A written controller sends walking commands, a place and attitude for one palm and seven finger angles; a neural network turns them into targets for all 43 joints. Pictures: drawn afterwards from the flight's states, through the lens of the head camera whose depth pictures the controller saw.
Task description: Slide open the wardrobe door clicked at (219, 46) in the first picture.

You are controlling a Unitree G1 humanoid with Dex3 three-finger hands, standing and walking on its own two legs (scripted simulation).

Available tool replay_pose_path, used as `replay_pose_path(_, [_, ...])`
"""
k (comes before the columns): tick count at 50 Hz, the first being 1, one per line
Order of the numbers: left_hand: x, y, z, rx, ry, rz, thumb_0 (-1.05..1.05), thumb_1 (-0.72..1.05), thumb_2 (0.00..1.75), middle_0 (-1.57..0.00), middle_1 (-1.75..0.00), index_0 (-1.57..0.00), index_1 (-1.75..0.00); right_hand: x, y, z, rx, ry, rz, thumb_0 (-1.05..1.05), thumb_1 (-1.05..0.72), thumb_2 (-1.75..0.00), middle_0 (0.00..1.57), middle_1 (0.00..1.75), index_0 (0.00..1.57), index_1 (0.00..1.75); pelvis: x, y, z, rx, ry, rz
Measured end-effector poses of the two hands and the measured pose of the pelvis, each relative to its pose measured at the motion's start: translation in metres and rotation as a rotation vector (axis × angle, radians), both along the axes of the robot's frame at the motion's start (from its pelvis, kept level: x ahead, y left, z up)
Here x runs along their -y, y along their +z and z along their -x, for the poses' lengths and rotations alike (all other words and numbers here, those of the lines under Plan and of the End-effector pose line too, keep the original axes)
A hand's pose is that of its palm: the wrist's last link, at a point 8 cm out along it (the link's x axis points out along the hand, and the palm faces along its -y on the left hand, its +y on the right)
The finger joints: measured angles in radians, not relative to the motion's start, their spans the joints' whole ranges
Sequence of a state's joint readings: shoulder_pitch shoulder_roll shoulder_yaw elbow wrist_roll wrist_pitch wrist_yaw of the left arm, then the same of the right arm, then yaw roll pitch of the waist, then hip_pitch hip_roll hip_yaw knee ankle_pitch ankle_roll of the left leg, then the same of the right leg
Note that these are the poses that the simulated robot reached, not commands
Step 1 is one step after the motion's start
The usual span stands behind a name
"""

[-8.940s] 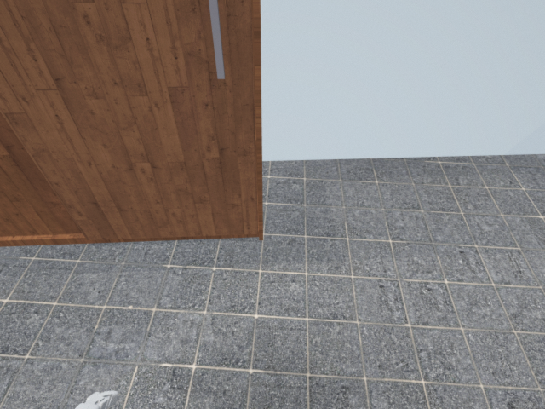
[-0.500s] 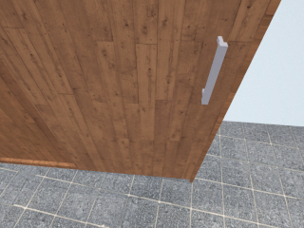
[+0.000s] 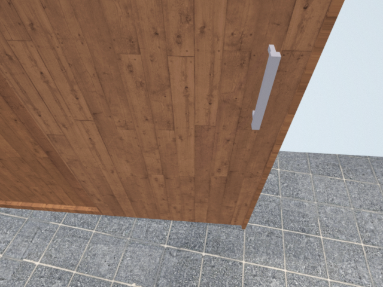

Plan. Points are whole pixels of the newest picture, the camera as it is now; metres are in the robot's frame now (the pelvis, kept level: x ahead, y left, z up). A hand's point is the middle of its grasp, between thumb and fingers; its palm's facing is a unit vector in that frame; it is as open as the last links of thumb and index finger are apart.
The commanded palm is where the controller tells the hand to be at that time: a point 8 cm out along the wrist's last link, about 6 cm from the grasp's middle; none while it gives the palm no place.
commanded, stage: raise the hand with hooked fingers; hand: right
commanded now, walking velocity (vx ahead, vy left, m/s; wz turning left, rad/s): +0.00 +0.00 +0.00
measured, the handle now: (262, 90) +0.52 -0.14 +0.15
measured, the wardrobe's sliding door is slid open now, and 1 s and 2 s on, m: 0.00 0.00 0.00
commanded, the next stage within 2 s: none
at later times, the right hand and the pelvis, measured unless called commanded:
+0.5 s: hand out of the picture +0.11 -0.22 -0.03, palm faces +0.19 +0.98 -0.01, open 9.0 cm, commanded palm +0.11 -0.26 +0.01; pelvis -0.05 +0.01 -0.06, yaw -4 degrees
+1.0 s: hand (355, 258) +0.18 -0.25 +0.06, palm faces +0.08 +0.99 -0.06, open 12.0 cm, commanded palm +0.15 -0.30 +0.08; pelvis -0.04 +0.00 -0.03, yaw -3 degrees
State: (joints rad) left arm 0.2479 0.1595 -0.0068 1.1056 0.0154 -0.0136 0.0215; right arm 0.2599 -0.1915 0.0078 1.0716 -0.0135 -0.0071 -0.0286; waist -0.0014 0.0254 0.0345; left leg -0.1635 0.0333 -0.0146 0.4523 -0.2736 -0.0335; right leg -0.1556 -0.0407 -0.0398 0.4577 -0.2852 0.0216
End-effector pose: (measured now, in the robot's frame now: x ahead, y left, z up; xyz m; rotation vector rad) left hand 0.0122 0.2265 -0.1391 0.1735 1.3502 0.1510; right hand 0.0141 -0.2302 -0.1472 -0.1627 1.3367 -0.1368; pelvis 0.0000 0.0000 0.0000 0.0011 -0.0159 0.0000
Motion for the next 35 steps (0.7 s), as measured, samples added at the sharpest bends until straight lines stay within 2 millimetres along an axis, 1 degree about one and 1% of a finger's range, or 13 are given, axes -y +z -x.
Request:
replay_pose_path(1, [0.0, -0.001, 0.001, 0.002, 0.001, 0.001, 0.0, 0.91, 0.89, -0.2, -0.3, -0.2, -0.3, 0.001, 0.0, 0.001, 0.002, 0.002, 0.007, 0.0, -0.91, -0.9, 0.2, 0.3, 0.2, 0.29, 0.001, -0.001, 0.001, -0.003, -0.001, -0.006])
replay_pose_path(3, [0.0, 0.004, -0.007, 0.095, -0.004, -0.017, 0.0, 0.91, 0.89, -0.2, -0.3, -0.2, -0.3, 0.007, 0.02, -0.024, 0.178, -0.089, 0.008, 0.01, -0.91, -0.9, 0.2, 0.3, 0.2, 0.3, 0.003, -0.002, 0.005, 0.002, -0.003, -0.002])
replay_pose_path(9, [-0.005, 0.02, -0.064, 0.489, -0.039, -0.038, 0.01, 0.91, 0.89, -0.2, -0.3, -0.2, -0.3, 0.016, 0.141, -0.13, 0.974, -0.09, 0.065, 0.01, -0.86, -0.88, 0.2, 0.33, 0.2, 0.33, 0.006, -0.01, 0.018, -0.023, -0.046, 0.004])
replay_pose_path(12, [-0.009, 0.034, -0.098, 0.659, -0.073, -0.04, 0.01, 0.91, 0.89, -0.2, -0.3, -0.2, -0.3, 0.011, 0.172, -0.154, 1.259, -0.011, 0.007, 0.01, -0.81, -0.85, 0.2, 0.36, 0.21, 0.36, 0.002, -0.021, 0.029, -0.071, -0.038, 0.007])
replay_pose_path(15, [-0.014, 0.048, -0.124, 0.784, -0.13, -0.05, 0.01, 0.9, 0.89, -0.2, -0.3, -0.2, -0.3, 0.003, 0.165, -0.148, 1.38, 0.096, -0.097, 0.0, -0.75, -0.83, 0.2, 0.4, 0.21, 0.4, -0.003, -0.036, 0.038, -0.106, -0.028, 0.01])
replay_pose_path(18, [-0.021, 0.059, -0.143, 0.861, -0.182, -0.075, 0.01, 0.9, 0.89, -0.2, -0.3, -0.2, -0.3, 0.002, 0.133, -0.123, 1.296, 0.142, -0.17, 0.0, -0.69, -0.8, 0.21, 0.44, 0.22, 0.44, -0.008, -0.048, 0.045, -0.125, -0.029, 0.01])
replay_pose_path(21, [-0.024, 0.066, -0.155, 0.896, -0.223, -0.106, 0.01, 0.9, 0.89, -0.2, -0.3, -0.2, -0.3, 0.014, 0.108, -0.09, 1.188, 0.065, -0.169, 0.0, -0.62, -0.77, 0.22, 0.49, 0.23, 0.48, -0.011, -0.056, 0.047, -0.133, -0.039, 0.0])
replay_pose_path(23, [-0.022, 0.065, -0.16, 0.901, -0.247, -0.115, 0.01, 0.9, 0.89, -0.2, -0.3, -0.2, -0.3, 0.025, 0.109, -0.072, 1.184, -0.001, -0.113, 0.01, -0.57, -0.75, 0.22, 0.52, 0.23, 0.51, -0.012, -0.059, 0.047, -0.13, -0.051, -0.014])
replay_pose_path(25, [-0.017, 0.061, -0.161, 0.892, -0.276, -0.115, 0.01, 0.9, 0.89, -0.2, -0.3, -0.2, -0.3, 0.034, 0.122, -0.065, 1.247, -0.029, -0.043, 0.01, -0.52, -0.74, 0.23, 0.55, 0.23, 0.54, -0.013, -0.061, 0.048, -0.126, -0.064, -0.027])
replay_pose_path(27, [-0.01, 0.052, -0.159, 0.872, -0.298, -0.1, 0.01, 0.9, 0.89, -0.2, -0.3, -0.2, -0.3, 0.038, 0.142, -0.067, 1.346, -0.009, 0.006, 0.01, -0.47, -0.72, 0.23, 0.57, 0.23, 0.57, -0.013, -0.063, 0.05, -0.119, -0.077, -0.04])
replay_pose_path(30, [0.002, 0.038, -0.148, 0.835, -0.299, -0.059, 0.01, 0.9, 0.89, -0.2, -0.3, -0.2, -0.3, 0.033, 0.169, -0.087, 1.462, 0.091, -0.006, 0.01, -0.4, -0.69, 0.23, 0.62, 0.23, 0.62, -0.012, -0.064, 0.053, -0.109, -0.088, -0.054])
replay_pose_path(32, [0.009, 0.03, -0.138, 0.809, -0.272, -0.03, 0.01, 0.9, 0.89, -0.2, -0.3, -0.2, -0.3, 0.028, 0.178, -0.107, 1.459, 0.18, -0.052, 0.01, -0.36, -0.67, 0.23, 0.65, 0.24, 0.65, -0.012, -0.062, 0.055, -0.106, -0.086, -0.055])
replay_pose_path(35, [0.014, 0.024, -0.119, 0.77, -0.204, -0.001, 0.01, 0.9, 0.89, -0.21, -0.3, -0.2, -0.3, 0.028, 0.178, -0.133, 1.346, 0.248, -0.132, 0.01, -0.29, -0.64, 0.24, 0.69, 0.24, 0.69, -0.01, -0.055, 0.054, -0.105, -0.069, -0.045])
